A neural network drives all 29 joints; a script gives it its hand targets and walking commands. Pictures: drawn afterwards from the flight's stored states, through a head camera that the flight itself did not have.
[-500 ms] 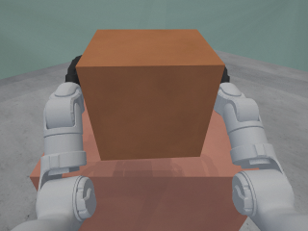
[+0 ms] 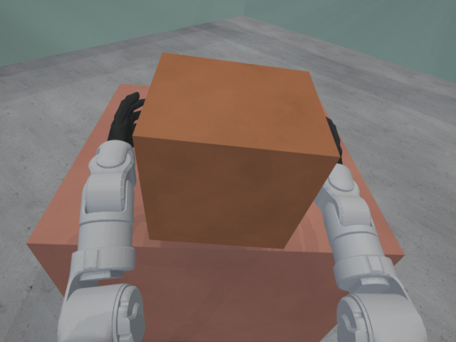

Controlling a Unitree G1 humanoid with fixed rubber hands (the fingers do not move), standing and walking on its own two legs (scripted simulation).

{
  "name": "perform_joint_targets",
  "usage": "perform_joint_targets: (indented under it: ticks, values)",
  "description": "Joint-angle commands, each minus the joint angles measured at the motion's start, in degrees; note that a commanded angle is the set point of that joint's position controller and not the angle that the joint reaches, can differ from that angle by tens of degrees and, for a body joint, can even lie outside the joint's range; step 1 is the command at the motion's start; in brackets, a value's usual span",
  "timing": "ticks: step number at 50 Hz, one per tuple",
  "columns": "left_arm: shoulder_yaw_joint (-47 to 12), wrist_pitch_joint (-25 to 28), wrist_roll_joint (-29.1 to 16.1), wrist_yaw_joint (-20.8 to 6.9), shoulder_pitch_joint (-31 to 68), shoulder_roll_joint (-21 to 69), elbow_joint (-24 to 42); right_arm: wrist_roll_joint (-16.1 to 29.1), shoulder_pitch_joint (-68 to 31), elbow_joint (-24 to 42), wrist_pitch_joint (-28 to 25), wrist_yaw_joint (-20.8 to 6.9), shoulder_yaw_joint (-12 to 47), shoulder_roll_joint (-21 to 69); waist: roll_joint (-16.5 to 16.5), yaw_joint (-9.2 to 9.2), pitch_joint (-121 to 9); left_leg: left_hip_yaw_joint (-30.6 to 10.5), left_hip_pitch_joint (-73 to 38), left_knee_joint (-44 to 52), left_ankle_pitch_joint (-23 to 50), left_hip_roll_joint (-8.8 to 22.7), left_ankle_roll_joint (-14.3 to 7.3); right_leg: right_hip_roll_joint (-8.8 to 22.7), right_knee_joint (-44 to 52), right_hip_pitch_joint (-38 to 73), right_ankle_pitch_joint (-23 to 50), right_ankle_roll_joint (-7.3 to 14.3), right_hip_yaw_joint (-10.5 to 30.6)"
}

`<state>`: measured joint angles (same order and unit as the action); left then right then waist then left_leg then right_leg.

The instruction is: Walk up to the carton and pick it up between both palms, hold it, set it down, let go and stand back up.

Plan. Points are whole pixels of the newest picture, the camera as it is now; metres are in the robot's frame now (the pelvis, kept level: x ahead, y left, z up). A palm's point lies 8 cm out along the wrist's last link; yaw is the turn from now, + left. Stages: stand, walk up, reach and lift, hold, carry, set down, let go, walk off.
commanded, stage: set down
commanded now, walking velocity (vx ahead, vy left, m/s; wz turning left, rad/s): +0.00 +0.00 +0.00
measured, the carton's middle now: (227, 157) +0.39 -0.01 +0.15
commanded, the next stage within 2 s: none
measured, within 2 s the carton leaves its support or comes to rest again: neither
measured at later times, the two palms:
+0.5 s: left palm (124, 142) +0.40 +0.16 +0.18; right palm (323, 163) +0.37 -0.18 +0.17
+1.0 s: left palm (146, 148) +0.42 +0.13 +0.15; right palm (329, 171) +0.38 -0.21 +0.14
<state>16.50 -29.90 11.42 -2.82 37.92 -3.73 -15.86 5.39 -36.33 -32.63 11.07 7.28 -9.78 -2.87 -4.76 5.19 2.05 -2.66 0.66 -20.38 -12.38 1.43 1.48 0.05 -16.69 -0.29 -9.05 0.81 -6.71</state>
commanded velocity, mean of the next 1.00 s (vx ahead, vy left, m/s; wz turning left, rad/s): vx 0.00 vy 0.00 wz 0.00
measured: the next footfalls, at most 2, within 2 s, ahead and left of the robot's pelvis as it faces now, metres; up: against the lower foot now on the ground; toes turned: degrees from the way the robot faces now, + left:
none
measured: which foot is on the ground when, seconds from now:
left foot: down 0.00-1.00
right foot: down 0.00-1.00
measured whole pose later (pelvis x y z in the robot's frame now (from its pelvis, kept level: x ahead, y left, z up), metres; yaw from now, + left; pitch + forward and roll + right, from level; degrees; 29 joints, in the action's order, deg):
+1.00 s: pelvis +0.01 +0.00 +0.00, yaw -2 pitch -1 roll -1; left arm 16.7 -15.1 10.0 0.7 44.6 -3.1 -41.2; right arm -5.4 -40.0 -47.1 2.7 2.8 -20.6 -3.0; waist -2.8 3.4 -1.9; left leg -0.6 5.9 -18.7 -11.5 1.4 1.2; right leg 0.0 -16.5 -7.0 -8.2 0.6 -4.7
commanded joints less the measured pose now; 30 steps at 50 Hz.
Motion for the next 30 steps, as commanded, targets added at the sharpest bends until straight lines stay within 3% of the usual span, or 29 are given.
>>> perform_joint_targets:
  ticks: [1, 5, 13, 21, 30]
  values:
    - [-29.6, 3.6, -8.3, -5.6, 40.3, 29.4, 12.4, 5.6, -53.9, 25.4, -7.1, -6.7, 25.6, 24.3, 7.5, 0.47, -37.2, 2.7, -3.1, -1.1, 30.1, -5.0, 2.4, -2.2, -3.3, 15.5, 29.4, -4.0, 0.9]
    - [-28.7, 2.7, -7.8, -5.2, 38.6, 28.7, 11.4, 6.2, -51.7, 23.5, -5.6, -7.1, 24.6, 22.7, 8.1, 0.35, -33.1, 2.3, -2.8, -0.6, 28.6, -4.7, 2.7, -2.2, -2.7, 13.0, 26.8, -3.8, 0.9]
    - [-24.2, 2.3, -6.1, -6.6, 38.2, 29.1, 5.2, 3.4, -51.1, 17.4, -5.3, -8.4, 19.1, 21.1, 6.6, -0.03, -28.7, 2.8, -2.8, 1.1, 23.1, -4.3, 2.6, -2.3, -1.5, 10.2, 21.5, -3.4, 0.1]
    - [-23.3, 5.9, -6.2, -6.5, 41.3, 30.8, -1.0, -1.6, -52.2, 11.9, -8.4, -9.7, 13.6, 20.8, 6.6, 1.08, -28.8, 3.4, -4.4, 1.3, 21.2, -3.8, 3.4, -2.6, -0.4, 7.0, 17.6, -2.7, -0.8]
    - [-23.0, 11.2, -6.3, -4.8, 44.7, 32.5, -6.4, -5.5, -53.8, 7.5, -12.3, -11.1, 10.4, 21.5, 7.2, 0.45, -32.1, 3.7, -5.0, 0.9, 22.7, -3.3, 4.2, -2.5, -0.4, 5.8, 17.6, -2.4, -1.2]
